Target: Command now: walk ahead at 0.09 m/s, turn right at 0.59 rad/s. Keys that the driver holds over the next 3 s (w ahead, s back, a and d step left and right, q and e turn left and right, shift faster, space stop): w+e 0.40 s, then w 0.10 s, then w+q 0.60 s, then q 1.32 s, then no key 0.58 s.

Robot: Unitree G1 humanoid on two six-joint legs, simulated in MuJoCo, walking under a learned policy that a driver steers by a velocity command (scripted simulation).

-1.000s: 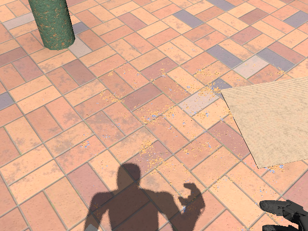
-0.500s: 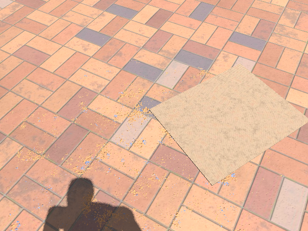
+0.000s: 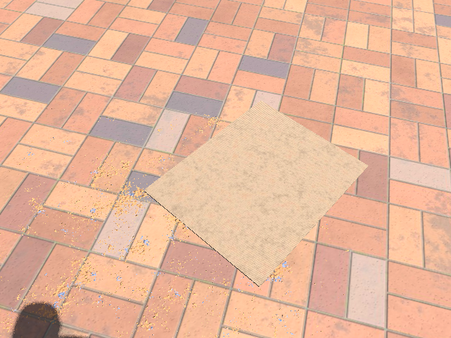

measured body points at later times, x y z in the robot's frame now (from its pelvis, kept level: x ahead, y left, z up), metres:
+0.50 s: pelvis +0.09 -0.07 +0.00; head +0.11 -0.10 +0.45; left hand +0.33 +0.14 -0.07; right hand +0.08 -0.38 -0.12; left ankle +0.06 +0.10 -0.66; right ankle +0.06 -0.16 -0.73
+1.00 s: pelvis +0.37 -0.13 -0.01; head +0.41 -0.14 +0.44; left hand +0.49 +0.13 -0.12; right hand +0.50 -0.42 -0.11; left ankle +0.47 -0.08 -0.73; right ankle +0.18 -0.22 -0.62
